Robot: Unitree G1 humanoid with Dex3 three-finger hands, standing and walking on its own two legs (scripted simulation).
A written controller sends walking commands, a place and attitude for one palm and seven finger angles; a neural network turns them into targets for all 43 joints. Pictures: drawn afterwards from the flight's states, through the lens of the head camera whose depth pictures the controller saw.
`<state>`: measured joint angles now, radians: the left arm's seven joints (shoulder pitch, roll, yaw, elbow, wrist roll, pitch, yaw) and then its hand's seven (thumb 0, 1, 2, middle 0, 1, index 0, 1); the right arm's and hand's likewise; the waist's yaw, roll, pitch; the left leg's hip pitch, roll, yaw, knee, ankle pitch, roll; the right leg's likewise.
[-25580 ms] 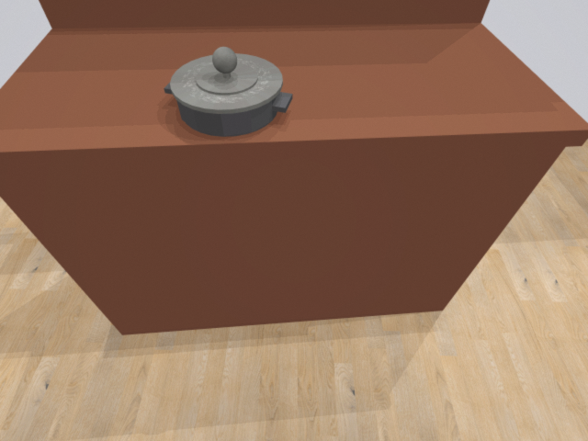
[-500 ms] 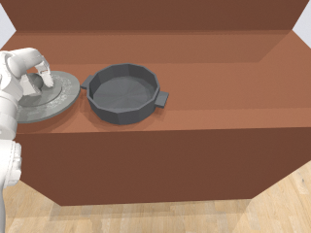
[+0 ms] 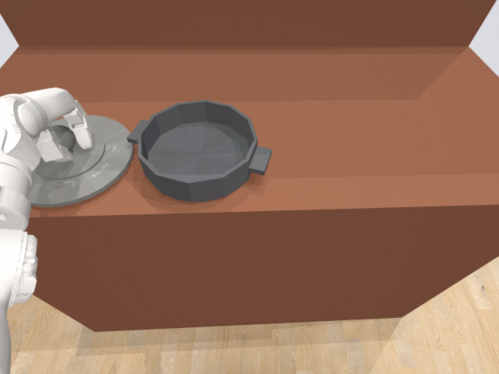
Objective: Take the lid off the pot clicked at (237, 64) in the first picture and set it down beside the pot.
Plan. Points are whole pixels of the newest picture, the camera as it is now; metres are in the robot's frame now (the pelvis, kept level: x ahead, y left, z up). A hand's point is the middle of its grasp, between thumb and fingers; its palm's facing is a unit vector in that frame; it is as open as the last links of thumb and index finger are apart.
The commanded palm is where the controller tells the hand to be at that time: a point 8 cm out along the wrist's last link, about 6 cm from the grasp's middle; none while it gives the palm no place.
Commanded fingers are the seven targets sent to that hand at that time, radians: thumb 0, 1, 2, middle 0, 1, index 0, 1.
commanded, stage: open the fingers wide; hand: left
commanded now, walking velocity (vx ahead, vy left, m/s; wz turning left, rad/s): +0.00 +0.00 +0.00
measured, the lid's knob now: (60, 138) +0.46 +0.30 +0.12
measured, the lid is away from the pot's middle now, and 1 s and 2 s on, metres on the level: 0.22 0.22 0.22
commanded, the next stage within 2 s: raise the empty hand in 1.10 s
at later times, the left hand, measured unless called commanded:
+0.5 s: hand (57, 143) +0.44 +0.29 +0.13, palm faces -0.37 -0.08 -0.92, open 6.6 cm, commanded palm +0.45 +0.30 +0.20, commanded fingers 0.00 0.18 0.88 -0.62 -0.79 -0.64 -0.79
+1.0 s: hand (49, 144) +0.44 +0.31 +0.13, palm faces -0.37 -0.08 -0.92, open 10.7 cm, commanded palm +0.44 +0.30 +0.20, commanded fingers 0.00 -0.15 0.93 -0.50 -0.57 -0.50 -0.57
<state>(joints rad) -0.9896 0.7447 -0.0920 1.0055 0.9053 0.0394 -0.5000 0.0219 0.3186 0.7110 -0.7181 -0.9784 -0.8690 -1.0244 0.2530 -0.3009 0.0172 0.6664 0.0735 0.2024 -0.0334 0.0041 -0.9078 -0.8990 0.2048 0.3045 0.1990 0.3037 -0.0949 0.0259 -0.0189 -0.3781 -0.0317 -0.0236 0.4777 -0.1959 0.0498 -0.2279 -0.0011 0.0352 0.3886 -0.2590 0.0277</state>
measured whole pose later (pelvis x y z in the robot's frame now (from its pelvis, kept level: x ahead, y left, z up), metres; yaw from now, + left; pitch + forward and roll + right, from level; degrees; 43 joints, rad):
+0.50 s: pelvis +0.00 +0.00 +0.00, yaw -1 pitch +7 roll -2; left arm -0.93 0.78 -0.06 0.95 0.92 -0.08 -0.43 -0.01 0.31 0.82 -0.69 -0.91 -0.76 -0.91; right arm 0.28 -0.29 0.00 0.67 0.08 0.26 -0.04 0.00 -0.91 -0.90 0.20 0.30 0.20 0.30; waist -0.10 0.03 -0.03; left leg -0.42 -0.03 -0.02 0.50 -0.20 0.05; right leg -0.27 0.00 0.04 0.41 -0.26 0.03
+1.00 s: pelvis +0.00 +0.01 +0.00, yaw +0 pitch +7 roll -2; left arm -0.95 0.78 -0.09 0.95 0.92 -0.08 -0.44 0.00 -0.10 0.92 -0.52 -0.62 -0.52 -0.61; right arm 0.26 -0.29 0.00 0.66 0.08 0.26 -0.04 0.00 -0.91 -0.90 0.20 0.30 0.20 0.30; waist -0.09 0.02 -0.03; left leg -0.43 -0.04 -0.02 0.51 -0.20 0.06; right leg -0.28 0.00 0.04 0.41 -0.26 0.03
